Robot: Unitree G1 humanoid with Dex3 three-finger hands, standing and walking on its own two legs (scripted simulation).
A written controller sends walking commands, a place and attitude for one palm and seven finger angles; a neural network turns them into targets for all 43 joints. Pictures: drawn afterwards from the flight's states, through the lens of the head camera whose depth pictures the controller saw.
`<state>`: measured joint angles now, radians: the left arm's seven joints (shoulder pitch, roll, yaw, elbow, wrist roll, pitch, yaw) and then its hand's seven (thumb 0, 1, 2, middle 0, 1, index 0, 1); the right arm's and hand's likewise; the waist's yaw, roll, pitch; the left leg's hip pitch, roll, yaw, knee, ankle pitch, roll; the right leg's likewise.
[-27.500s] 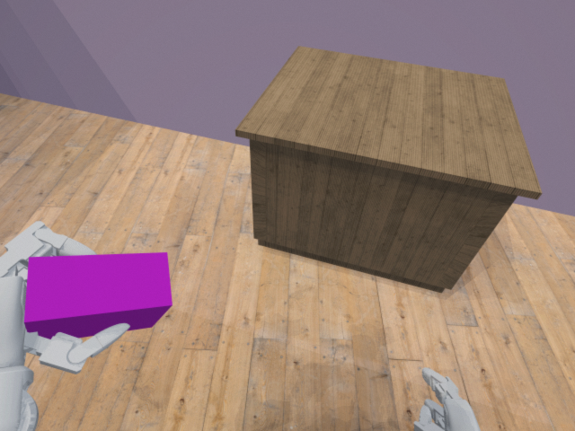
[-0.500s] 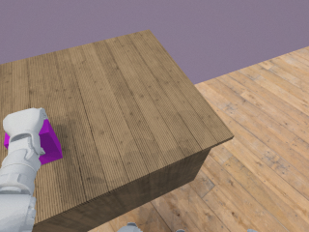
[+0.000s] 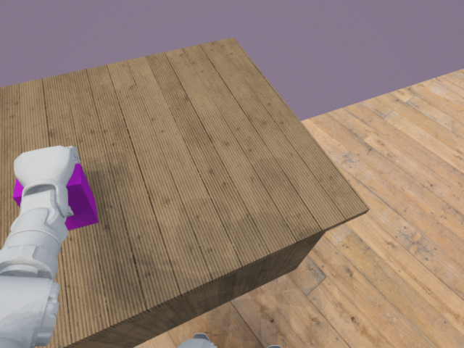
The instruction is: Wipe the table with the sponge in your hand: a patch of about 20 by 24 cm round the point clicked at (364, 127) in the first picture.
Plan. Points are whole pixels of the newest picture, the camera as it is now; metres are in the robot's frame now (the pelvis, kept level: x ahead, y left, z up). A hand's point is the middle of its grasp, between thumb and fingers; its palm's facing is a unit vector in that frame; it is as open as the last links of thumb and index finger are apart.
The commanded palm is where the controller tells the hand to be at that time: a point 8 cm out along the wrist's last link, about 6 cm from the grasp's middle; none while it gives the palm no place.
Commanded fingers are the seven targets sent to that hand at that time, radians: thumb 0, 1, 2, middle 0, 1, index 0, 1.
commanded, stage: slide across to the middle lane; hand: left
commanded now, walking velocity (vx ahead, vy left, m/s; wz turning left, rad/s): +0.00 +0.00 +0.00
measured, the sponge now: (63, 207) +0.38 +0.35 -0.05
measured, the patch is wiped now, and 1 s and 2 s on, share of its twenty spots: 0.30 0.35 0.40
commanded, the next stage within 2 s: wipe back along the middle lane in 0.50 s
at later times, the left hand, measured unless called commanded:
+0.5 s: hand (95, 174) +0.42 +0.28 +0.01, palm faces -0.11 -0.03 -0.99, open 10.1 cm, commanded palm +0.40 +0.26 +0.06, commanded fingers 0.00 0.10 1.30 -1.20 -1.60 -1.20 -1.60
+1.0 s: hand (104, 181) +0.40 +0.26 +0.01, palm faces -0.11 -0.01 -0.99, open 10.1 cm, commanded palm +0.37 +0.23 +0.05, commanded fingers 0.00 0.10 1.30 -1.20 -1.60 -1.20 -1.60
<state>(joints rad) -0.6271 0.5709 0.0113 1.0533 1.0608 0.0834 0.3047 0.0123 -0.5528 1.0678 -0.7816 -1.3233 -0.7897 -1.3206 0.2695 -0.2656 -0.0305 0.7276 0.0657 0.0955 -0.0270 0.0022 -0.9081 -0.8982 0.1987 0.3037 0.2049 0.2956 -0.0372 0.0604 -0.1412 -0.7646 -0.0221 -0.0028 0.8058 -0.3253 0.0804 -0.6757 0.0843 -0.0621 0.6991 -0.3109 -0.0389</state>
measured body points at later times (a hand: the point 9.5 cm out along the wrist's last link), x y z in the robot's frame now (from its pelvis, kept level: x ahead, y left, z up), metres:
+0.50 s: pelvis +0.02 +0.01 +0.01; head +0.08 +0.02 +0.46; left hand +0.42 +0.28 +0.06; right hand +0.14 -0.23 -0.12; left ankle +0.03 +0.06 -0.70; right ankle +0.01 -0.10 -0.70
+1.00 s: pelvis +0.03 -0.02 +0.02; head +0.07 -0.02 +0.47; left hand +0.40 +0.25 +0.06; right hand +0.14 -0.29 -0.11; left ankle +0.03 +0.06 -0.70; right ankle +0.01 -0.10 -0.70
